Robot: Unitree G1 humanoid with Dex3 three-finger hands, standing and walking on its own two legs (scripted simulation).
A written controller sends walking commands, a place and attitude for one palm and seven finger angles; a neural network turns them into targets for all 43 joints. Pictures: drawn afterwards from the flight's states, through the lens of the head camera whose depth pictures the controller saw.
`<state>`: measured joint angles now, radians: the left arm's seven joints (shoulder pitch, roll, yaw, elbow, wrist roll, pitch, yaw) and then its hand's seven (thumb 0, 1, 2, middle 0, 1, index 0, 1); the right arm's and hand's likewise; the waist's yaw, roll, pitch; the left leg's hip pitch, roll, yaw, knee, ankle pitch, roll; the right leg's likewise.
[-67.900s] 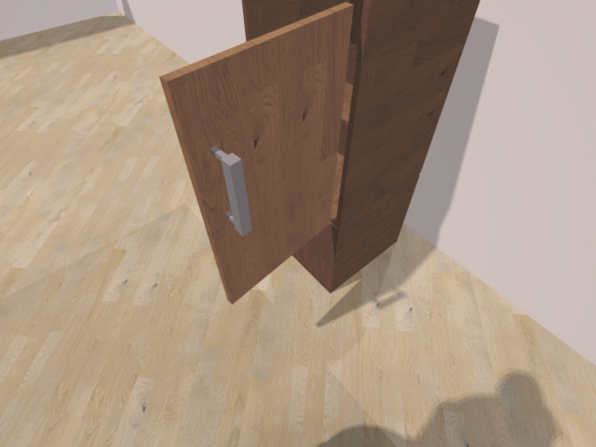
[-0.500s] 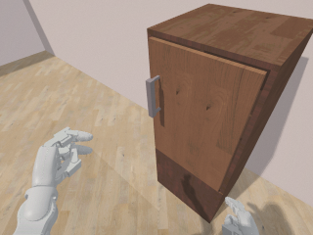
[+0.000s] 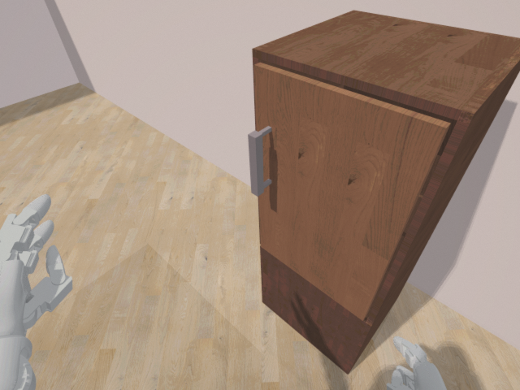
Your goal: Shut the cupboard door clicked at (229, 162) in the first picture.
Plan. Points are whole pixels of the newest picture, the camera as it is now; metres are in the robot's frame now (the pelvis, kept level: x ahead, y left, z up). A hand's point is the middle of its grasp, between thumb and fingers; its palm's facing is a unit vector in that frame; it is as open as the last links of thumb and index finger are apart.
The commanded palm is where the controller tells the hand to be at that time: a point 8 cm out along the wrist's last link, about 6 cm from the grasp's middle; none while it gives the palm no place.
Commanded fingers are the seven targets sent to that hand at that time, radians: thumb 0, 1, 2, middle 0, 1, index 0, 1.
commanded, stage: draw the hand back to the body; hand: left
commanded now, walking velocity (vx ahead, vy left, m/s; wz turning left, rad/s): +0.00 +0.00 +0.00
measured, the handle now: (262, 161) +0.60 +0.08 +0.03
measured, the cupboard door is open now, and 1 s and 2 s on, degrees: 0 0 0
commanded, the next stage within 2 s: step back with the hand held close in 0.12 s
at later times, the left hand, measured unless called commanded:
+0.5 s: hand (67, 277) +0.19 +0.27 +0.15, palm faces +0.40 -0.81 -0.43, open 7.4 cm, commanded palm +0.14 +0.31 +0.17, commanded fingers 0.00 0.90 0.90 -0.20 -0.30 -0.20 -0.30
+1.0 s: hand (23, 323) +0.13 +0.28 +0.15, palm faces +0.45 -0.79 -0.43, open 7.4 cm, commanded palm +0.07 +0.32 +0.17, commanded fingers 0.00 0.90 0.90 -0.20 -0.30 -0.20 -0.30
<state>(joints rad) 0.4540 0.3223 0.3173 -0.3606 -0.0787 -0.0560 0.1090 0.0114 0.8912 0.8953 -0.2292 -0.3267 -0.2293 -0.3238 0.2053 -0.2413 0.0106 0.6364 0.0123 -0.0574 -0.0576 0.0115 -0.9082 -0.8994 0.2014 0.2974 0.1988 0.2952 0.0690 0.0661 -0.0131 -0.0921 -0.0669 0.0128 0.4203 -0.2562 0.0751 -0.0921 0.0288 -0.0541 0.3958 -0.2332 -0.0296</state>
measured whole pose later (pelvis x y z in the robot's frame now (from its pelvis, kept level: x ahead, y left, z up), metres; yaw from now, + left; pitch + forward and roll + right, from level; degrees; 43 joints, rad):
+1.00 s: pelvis -0.07 +0.02 -0.02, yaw -1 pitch +0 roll -2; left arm 0.52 0.38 0.43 -0.48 -0.02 -0.20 0.16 0.01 0.89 0.89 -0.21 -0.30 -0.21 -0.30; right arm 0.27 -0.23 -0.01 0.57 0.01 -0.01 -0.07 0.01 -0.91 -0.90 0.20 0.30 0.20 0.30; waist -0.01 0.01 -0.03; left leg -0.41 -0.06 0.05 0.66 -0.26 0.10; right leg -0.40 0.02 -0.04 0.60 -0.21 -0.01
